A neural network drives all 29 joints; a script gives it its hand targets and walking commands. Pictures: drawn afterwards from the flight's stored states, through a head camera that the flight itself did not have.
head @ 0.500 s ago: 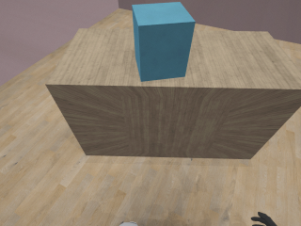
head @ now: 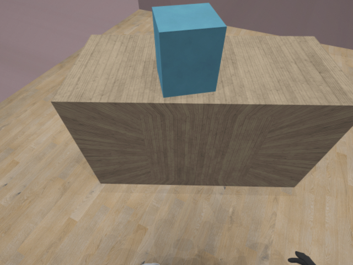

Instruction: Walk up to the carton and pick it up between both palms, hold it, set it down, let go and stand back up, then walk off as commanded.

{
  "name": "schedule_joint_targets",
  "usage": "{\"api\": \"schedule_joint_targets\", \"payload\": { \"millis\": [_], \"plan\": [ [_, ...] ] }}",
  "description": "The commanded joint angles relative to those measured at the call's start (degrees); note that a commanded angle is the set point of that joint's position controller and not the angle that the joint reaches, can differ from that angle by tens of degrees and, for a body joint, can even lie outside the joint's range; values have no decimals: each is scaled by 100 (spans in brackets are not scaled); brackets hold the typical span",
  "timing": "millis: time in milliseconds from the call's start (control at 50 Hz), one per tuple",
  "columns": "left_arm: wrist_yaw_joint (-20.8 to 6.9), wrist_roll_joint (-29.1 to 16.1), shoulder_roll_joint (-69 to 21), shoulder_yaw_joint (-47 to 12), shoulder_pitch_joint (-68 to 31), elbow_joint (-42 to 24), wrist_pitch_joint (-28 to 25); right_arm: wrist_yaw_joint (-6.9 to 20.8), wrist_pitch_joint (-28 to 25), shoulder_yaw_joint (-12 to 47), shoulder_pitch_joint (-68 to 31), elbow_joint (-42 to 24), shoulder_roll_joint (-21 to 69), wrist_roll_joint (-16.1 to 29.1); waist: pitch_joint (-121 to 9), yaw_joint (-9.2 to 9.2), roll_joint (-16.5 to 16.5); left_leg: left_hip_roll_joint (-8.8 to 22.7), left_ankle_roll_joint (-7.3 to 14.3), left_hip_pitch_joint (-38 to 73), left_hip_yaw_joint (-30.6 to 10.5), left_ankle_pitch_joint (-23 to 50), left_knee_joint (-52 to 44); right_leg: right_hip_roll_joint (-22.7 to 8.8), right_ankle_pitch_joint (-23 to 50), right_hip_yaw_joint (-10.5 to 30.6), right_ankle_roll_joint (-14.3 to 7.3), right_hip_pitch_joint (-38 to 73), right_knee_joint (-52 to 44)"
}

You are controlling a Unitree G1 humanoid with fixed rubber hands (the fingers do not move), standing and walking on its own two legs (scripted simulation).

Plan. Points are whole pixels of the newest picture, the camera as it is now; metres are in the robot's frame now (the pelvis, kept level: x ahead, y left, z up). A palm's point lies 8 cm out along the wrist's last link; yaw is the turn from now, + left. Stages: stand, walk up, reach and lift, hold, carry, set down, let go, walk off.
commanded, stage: stand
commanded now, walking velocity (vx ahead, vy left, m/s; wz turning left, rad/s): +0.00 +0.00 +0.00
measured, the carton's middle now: (185, 51) +0.83 +0.02 +0.06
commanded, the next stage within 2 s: none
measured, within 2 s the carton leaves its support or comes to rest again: neither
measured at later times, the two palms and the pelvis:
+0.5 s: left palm out of the picture +0.05 +0.31 -0.11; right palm out of the picture +0.13 -0.29 -0.10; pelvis +0.01 +0.00 +0.01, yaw +0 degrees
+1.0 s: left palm out of the picture +0.06 +0.31 -0.10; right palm out of the picture +0.13 -0.29 -0.10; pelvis +0.01 +0.00 +0.01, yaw +0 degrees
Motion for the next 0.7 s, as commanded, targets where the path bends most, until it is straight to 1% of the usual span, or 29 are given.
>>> {"api": "schedule_joint_targets", "payload": {
  "millis": [0,20,60,80,120,140,160,180,220,240,260,280,300,320,340,360,380,400,420,440,460,500,520,560,580,600,620,640,680],
  "plan": [
    [1,-236,1185,226,-480,-166,-56,-94,-158,-265,-463,118,-1184,-472,-882,-227,81,771,241,377,-865,733,-1628,-492,537,692,-449,337,-1736],
    [7,-232,1155,227,-479,-145,-41,-88,-157,-282,-529,122,-1230,-492,-845,-211,232,761,250,302,-875,620,-1665,-464,507,655,-432,364,-1749],
    [21,-232,1183,243,-540,-125,-39,-93,-159,-255,-523,160,-1170,-481,-849,-205,51,779,246,316,-864,770,-1653,-494,582,664,-433,420,-1782],
    [15,-228,1170,230,-474,-113,-35,-84,-161,-281,-510,177,-1235,-470,-921,-231,39,782,258,403,-865,832,-1649,-492,602,659,-438,413,-1778],
    [14,-237,1152,223,-481,-91,-32,-87,-151,-274,-523,216,-1211,-472,-955,-225,196,777,241,481,-860,922,-1663,-472,674,639,-417,454,-1769],
    [13,-240,1182,238,-507,-78,-34,-100,-159,-255,-467,228,-1153,-466,-974,-241,139,788,229,480,-874,1016,-1675,-485,742,611,-410,535,-1765],
    [17,-244,1198,242,-571,-85,-24,-97,-144,-240,-522,265,-1149,-467,-926,-188,122,806,236,437,-895,1036,-1708,-448,781,566,-399,518,-1758],
    [22,-228,1160,230,-579,-75,-20,-108,-151,-247,-545,254,-1187,-471,-876,-219,126,785,241,462,-864,1024,-1738,-463,790,587,-417,485,-1758],
    [23,-252,1150,236,-510,-42,-23,-102,-151,-238,-530,285,-1175,-464,-980,-184,206,796,250,463,-895,1090,-1742,-460,830,571,-395,617,-1749],
    [23,-252,1104,235,-542,-59,-17,-101,-171,-249,-574,283,-1223,-472,-963,-164,70,789,241,479,-858,1073,-1743,-467,865,529,-401,618,-1767],
    [19,-228,1129,228,-579,-37,-7,-103,-163,-226,-530,301,-1179,-474,-857,-200,93,781,238,438,-868,1042,-1812,-446,848,538,-392,602,-1769],
    [17,-252,1098,223,-550,-31,-8,-108,-155,-248,-584,287,-1242,-479,-928,-152,145,814,253,457,-903,1110,-1815,-439,876,511,-383,639,-1740],
    [21,-241,1127,242,-595,-36,-3,-95,-153,-238,-654,284,-1222,-475,-944,-149,88,816,232,462,-870,1044,-1798,-445,805,506,-385,637,-1777],
    [31,-246,1158,250,-602,-39,-2,-105,-147,-244,-593,316,-1208,-466,-883,-176,158,817,234,459,-896,1035,-1848,-453,805,529,-394,631,-1804],
    [28,-250,1092,229,-564,-15,12,-114,-151,-231,-600,311,-1186,-476,-931,-163,206,822,239,502,-905,1057,-1860,-456,803,528,-393,651,-1808],
    [35,-246,1139,245,-544,-17,3,-112,-163,-246,-568,336,-1232,-484,-983,-166,123,839,258,526,-916,1041,-1824,-458,847,542,-394,695,-1823],
    [31,-252,1117,245,-588,-23,-4,-112,-159,-228,-622,329,-1187,-466,-959,-160,162,803,242,528,-857,1096,-1841,-471,940,535,-418,677,-1829],
    [25,-243,1105,239,-604,-24,-10,-105,-149,-237,-595,335,-1162,-471,-969,-191,83,806,240,562,-852,1141,-1846,-468,914,548,-401,667,-1826],
    [27,-245,1086,218,-644,-26,-2,-102,-147,-213,-649,314,-1142,-462,-890,-193,148,793,248,571,-830,1170,-1798,-497,1013,572,-408,618,-1890],
    [31,-247,1114,225,-680,-35,11,-97,-137,-222,-599,342,-1129,-453,-908,-232,80,791,227,628,-797,1141,-1822,-503,947,595,-412,565,-1913],
    [23,-250,1076,229,-620,-47,5,-99,-139,-217,-600,355,-1132,-455,-950,-188,145,805,230,632,-809,1195,-1835,-485,984,567,-395,644,-1908],
    [30,-246,1121,240,-618,-16,-3,-107,-141,-235,-593,368,-1193,-482,-1035,-202,113,804,223,664,-827,1216,-1882,-464,978,514,-376,692,-1865],
    [30,-252,1084,220,-590,2,-3,-102,-148,-233,-644,360,-1167,-471,-986,-175,130,812,241,643,-829,1224,-1853,-462,963,519,-375,684,-1868],
    [30,-247,1114,227,-660,-21,2,-101,-134,-223,-623,398,-1185,-457,-938,-198,141,806,216,628,-811,1201,-1873,-491,985,543,-378,687,-1920],
    [31,-253,1118,243,-619,-39,0,-103,-130,-232,-613,408,-1153,-452,-965,-169,59,807,228,617,-813,1227,-1875,-477,1018,514,-384,761,-1919],
    [36,-246,1087,228,-641,-21,-4,-109,-144,-213,-627,387,-1147,-479,-933,-201,109,801,228,634,-795,1249,-1899,-500,1008,544,-384,703,-1925],
    [32,-248,1093,224,-641,-44,-18,-95,-150,-221,-654,386,-1134,-469,-1052,-185,139,773,213,739,-759,1301,-1820,-522,1084,572,-396,723,-1952],
    [33,-245,1145,233,-693,-47,-15,-96,-148,-213,-627,405,-1085,-450,-1013,-227,88,782,210,772,-750,1307,-1854,-535,1103,588,-414,688,-1980],
    [32,-258,1091,229,-604,-30,-6,-92,-139,-218,-618,425,-1132,-463,-1057,-193,123,815,231,782,-767,1482,-1861,-493,1225,511,-402,763,-1895]
  ]
}}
